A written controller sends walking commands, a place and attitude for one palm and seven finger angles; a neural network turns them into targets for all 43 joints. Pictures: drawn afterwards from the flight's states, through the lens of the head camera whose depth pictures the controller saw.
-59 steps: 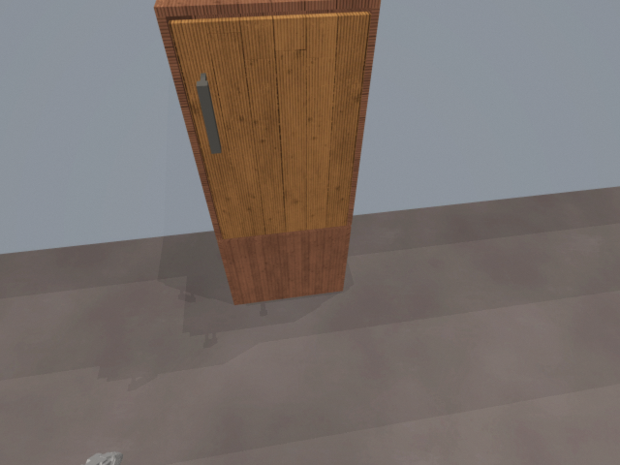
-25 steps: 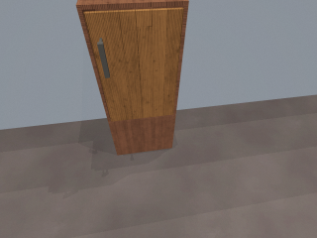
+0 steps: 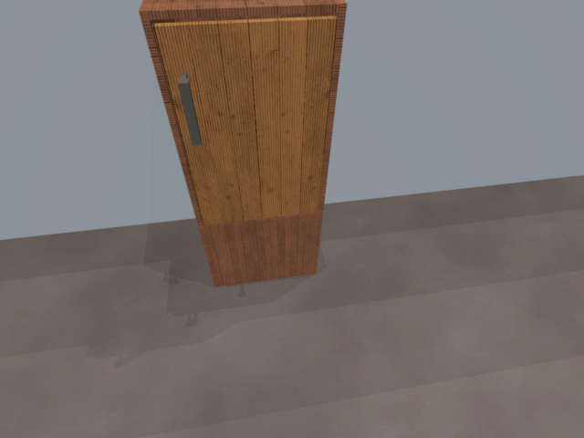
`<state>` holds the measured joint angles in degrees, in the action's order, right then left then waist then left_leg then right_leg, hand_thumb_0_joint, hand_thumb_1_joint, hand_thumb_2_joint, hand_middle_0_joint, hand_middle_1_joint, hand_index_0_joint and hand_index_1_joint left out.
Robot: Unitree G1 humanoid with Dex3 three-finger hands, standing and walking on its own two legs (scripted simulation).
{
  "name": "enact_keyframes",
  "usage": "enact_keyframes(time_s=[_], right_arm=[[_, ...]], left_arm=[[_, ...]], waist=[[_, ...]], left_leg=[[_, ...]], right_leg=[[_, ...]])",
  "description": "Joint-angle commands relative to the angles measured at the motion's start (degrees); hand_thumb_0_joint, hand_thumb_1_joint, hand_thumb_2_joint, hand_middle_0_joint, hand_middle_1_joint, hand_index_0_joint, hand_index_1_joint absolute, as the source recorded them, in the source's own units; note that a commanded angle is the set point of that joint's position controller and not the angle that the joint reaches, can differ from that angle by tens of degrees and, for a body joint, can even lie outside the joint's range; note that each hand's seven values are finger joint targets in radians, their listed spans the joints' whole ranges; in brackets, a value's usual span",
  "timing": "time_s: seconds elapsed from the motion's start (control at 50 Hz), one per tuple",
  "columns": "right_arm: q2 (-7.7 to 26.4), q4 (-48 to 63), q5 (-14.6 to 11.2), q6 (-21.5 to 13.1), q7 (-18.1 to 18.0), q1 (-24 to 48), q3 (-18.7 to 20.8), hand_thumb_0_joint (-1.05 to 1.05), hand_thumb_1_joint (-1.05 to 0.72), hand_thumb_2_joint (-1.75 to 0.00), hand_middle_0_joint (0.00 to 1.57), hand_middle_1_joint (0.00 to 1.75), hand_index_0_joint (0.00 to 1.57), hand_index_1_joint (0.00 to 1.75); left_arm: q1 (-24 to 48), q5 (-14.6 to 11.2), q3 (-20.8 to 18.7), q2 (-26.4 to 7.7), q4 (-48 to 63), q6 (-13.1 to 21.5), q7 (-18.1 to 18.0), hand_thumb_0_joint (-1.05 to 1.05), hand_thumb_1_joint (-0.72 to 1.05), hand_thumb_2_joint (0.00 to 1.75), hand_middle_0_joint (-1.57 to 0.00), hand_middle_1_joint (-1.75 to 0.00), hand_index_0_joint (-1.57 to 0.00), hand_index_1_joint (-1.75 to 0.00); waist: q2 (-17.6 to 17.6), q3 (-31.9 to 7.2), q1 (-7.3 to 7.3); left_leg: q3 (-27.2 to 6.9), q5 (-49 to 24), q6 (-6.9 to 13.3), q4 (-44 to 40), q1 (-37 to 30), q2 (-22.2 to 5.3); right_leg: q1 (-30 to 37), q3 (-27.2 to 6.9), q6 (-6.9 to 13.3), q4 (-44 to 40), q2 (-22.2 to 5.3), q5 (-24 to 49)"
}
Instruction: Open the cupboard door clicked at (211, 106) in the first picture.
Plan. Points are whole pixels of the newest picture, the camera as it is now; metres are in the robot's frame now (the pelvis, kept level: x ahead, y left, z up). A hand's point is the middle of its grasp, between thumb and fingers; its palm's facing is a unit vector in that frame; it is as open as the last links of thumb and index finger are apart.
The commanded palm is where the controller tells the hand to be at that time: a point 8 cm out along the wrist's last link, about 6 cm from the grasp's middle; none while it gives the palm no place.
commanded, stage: look at it before walking up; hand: left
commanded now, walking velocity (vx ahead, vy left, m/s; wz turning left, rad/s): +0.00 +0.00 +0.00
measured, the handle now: (190, 109) +0.77 +0.27 +0.05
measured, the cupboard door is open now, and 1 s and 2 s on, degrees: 0 0 0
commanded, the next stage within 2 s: turn to face it in 0.26 s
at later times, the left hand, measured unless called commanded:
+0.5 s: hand out of the picture +0.08 +0.25 -0.15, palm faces -0.01 -0.94 -0.34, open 7.4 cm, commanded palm none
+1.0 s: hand out of the picture -0.01 +0.20 -0.19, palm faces +0.13 -0.96 -0.23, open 7.4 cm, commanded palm none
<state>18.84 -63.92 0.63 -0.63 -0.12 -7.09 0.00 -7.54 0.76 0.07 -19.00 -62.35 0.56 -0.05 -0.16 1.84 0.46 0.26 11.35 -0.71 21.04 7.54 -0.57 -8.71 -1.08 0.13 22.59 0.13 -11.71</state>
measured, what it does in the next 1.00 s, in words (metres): stands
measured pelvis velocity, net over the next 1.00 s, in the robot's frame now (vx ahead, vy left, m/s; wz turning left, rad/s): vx -0.02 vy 0.01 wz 0.11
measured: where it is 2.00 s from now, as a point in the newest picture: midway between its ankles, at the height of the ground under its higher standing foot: outside the picture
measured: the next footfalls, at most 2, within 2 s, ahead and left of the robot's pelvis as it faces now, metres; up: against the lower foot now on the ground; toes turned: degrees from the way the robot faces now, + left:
right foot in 1.44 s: +0.12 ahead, -0.11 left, +0.00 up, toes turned +4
left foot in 1.86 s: +0.29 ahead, +0.13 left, +0.00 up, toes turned +18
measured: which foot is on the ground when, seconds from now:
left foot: down 0.00-1.00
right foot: down 0.00-1.00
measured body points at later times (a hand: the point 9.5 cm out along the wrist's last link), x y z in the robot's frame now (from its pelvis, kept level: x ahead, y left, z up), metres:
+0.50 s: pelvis +0.00 +0.00 +0.00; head +0.01 +0.00 +0.45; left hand +0.08 +0.30 -0.13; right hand +0.08 -0.29 -0.13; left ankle +0.00 +0.13 -0.75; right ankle +0.01 -0.12 -0.75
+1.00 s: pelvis -0.02 +0.01 -0.01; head +0.00 +0.01 +0.44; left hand -0.02 +0.25 -0.17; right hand +0.05 -0.22 -0.17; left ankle +0.00 +0.13 -0.75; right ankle +0.01 -0.12 -0.75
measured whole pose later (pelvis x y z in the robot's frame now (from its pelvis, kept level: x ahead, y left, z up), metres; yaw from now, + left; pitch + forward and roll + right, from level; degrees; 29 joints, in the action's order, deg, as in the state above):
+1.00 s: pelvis -0.02 +0.01 -0.01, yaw +6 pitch +0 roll +0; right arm 10.3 -59.7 0.8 2.1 0.0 -12.0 0.8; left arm -13.5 1.0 -1.3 -11.7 -59.1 -1.9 -1.6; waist -0.4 3.0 -0.4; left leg -5.3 14.0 0.1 32.1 17.6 2.5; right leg -15.5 4.5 -0.9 31.9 -2.8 -15.9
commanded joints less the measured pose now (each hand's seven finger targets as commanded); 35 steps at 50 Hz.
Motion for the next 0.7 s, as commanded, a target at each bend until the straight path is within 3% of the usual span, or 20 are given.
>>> enact_keyframes(time_s=[0.0, 0.4, 0.56, 0.6, 0.68], right_arm=[[11.8, 3.9, -0.1, -1.3, -0.7, 2.8, 2.1, 0.00, -0.90, -0.90, 0.20, 0.30, 0.20, 0.30], [12.3, 4.0, -0.2, -1.2, -0.6, 3.2, 1.9, 0.00, -0.90, -0.90, 0.20, 0.30, 0.20, 0.30], [5.2, 4.4, 0.0, 0.6, -0.4, -0.1, 0.9, 0.00, -0.90, -0.90, 0.20, 0.30, 0.20, 0.30], [4.5, 4.7, 0.0, 1.0, -0.3, -1.1, 1.0, 0.00, -0.90, -0.90, 0.20, 0.30, 0.20, 0.30], [3.8, 5.4, 0.2, 1.4, -0.2, -2.2, 1.4, 0.00, -0.90, -0.90, 0.20, 0.30, 0.20, 0.30]], left_arm=[[2.5, 0.0, -2.3, -12.1, 3.9, 1.2, -0.6, 0.00, 0.90, 0.90, -0.20, -0.30, -0.20, -0.30], [2.2, -0.1, -2.3, -12.6, 3.7, 1.1, -0.6, 0.00, 0.90, 0.90, -0.20, -0.30, -0.20, -0.30], [-1.3, -0.2, -1.5, -6.7, 4.2, -0.6, -1.4, 0.00, 0.90, 0.90, -0.20, -0.30, -0.20, -0.30], [-1.8, -0.1, -1.6, -6.4, 4.6, -0.9, -1.6, 0.00, 0.90, 0.90, -0.20, -0.30, -0.20, -0.30], [-2.3, -0.1, -2.0, -5.7, 5.7, -1.3, -1.7, 0.00, 0.90, 0.90, -0.20, -0.30, -0.20, -0.30]], waist=[[-0.4, -3.5, -0.43], [0.1, -3.6, -0.52], [-0.6, -3.3, -0.72], [-1.9, -3.0, -0.76], [-1.2, -2.1, -0.63]], left_leg=[[-5.1, -6.3, 2.1, -3.2, -0.8, -6.2], [-5.5, -8.2, 2.1, -3.4, -0.9, -6.1], [-5.5, -9.1, 1.0, 1.4, 3.1, -4.8], [-5.6, -8.7, 0.9, 2.8, 4.6, -4.3], [-6.8, -7.0, 1.2, 4.0, 6.6, -4.0]], right_leg=[[-0.2, -5.9, 1.6, -4.3, -6.7, 7.4], [1.0, -4.9, 1.3, -4.3, -7.1, 8.7], [0.0, -3.7, 0.3, -1.1, -8.7, 8.0], [-0.4, -3.7, 0.4, -0.7, -9.0, 7.1], [-2.5, -3.1, 0.6, 0.6, -9.2, 3.1]])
